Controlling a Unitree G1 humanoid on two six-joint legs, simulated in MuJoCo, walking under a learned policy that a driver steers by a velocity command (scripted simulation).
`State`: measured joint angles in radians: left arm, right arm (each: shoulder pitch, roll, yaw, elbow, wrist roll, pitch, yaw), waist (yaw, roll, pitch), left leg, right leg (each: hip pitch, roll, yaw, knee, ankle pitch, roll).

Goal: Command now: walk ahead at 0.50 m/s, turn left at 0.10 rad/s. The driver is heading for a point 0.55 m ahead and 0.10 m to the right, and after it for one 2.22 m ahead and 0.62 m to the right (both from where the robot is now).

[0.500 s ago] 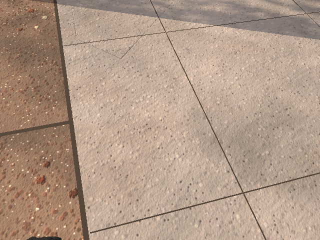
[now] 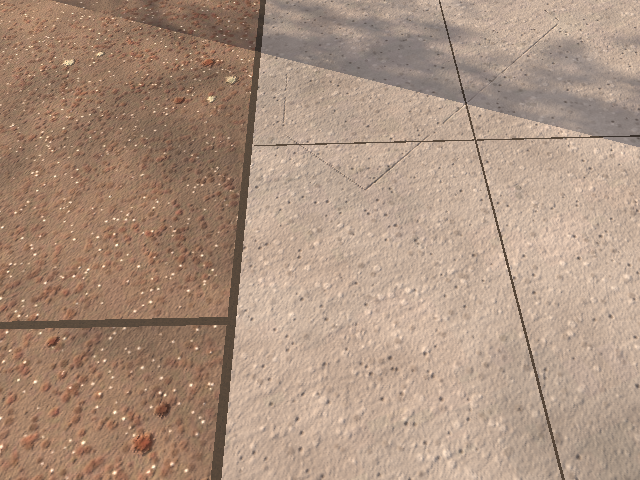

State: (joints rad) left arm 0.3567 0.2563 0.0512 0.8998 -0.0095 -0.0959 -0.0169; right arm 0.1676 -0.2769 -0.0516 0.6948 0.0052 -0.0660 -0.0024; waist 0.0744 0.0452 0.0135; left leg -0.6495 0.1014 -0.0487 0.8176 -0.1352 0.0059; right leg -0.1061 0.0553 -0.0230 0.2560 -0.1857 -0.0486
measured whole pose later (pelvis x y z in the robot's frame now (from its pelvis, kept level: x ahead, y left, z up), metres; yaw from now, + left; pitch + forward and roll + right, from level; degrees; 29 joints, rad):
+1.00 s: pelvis +0.48 -0.03 -0.01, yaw -25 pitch +3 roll +1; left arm 0.19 0.30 0.08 0.70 0.00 -0.01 0.00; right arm 0.08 -0.31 -0.06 0.70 -0.01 -0.04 -0.04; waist 0.03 0.02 0.08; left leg -0.64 0.05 -0.09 1.03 -0.37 -0.08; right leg -0.36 0.11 0.07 0.44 -0.12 -0.10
